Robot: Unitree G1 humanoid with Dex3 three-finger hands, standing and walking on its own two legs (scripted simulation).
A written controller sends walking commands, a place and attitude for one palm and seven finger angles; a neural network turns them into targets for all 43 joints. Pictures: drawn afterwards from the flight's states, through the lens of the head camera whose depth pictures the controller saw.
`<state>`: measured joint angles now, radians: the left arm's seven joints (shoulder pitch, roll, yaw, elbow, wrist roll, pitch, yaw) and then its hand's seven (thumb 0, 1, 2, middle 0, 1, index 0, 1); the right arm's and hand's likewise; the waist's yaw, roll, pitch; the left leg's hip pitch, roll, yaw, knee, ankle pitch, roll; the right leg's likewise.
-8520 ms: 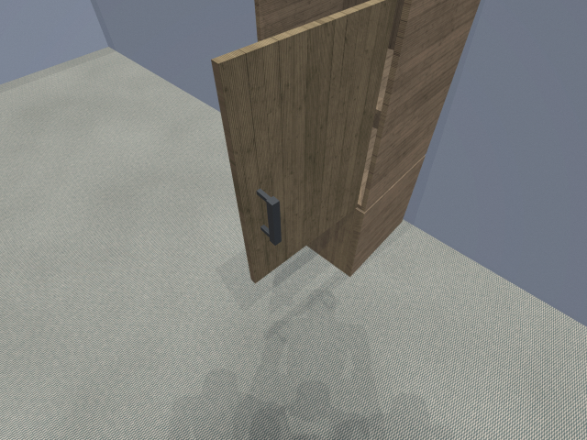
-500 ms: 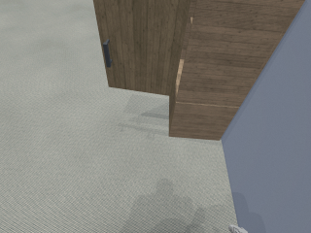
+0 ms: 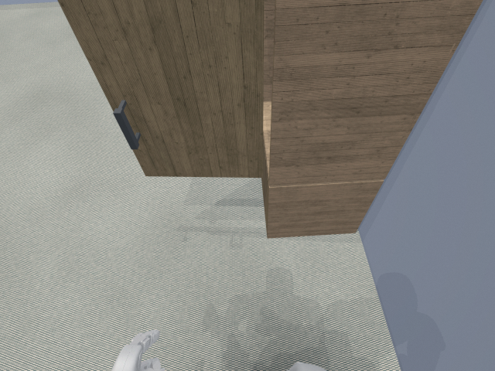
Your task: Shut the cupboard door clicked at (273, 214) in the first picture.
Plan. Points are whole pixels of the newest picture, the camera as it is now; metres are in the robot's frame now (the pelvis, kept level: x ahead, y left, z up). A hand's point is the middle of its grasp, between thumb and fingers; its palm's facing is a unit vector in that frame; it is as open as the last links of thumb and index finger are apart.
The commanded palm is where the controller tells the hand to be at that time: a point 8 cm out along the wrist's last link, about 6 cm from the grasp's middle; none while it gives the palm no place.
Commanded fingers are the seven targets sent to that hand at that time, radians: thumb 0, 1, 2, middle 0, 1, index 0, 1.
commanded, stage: take the last steps up to it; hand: left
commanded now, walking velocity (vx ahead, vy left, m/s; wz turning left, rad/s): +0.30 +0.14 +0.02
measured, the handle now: (129, 125) +0.70 +0.34 -0.08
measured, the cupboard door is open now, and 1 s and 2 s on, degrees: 85 85 85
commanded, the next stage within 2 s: come to a stop and stand still in 0.34 s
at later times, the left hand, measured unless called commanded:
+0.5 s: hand out of the picture +0.10 +0.25 -0.18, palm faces +0.12 -0.98 -0.16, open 7.4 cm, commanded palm none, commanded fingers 0.00 0.90 0.90 -0.20 -0.30 -0.20 -0.30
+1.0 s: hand (143, 269) +0.33 +0.24 -0.15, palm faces -0.08 -0.96 -0.28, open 7.4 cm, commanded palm none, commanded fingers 0.00 0.90 0.90 -0.20 -0.30 -0.20 -0.30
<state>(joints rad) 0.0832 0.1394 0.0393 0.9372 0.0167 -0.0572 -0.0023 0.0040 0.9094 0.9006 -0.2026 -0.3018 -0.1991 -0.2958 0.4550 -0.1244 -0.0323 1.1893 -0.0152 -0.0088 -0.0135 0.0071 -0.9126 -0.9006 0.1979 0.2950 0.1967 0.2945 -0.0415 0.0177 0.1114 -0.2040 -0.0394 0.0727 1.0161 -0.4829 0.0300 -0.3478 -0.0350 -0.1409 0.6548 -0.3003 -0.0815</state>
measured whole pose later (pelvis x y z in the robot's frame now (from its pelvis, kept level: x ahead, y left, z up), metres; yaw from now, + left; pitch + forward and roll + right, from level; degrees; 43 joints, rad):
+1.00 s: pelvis +0.19 +0.05 +0.01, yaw -4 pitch +1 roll +1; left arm 0.10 0.21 0.04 0.93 0.02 0.02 0.03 0.00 0.91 0.90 -0.20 -0.30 -0.20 -0.30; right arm 0.23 -0.22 -0.07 1.05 -0.02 0.06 -0.02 0.00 -0.91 -0.90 0.20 0.30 0.20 0.29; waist -0.04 0.03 0.08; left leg -0.38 0.07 0.10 0.64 -0.37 -0.03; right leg -0.22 -0.03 -0.04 0.55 -0.36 0.00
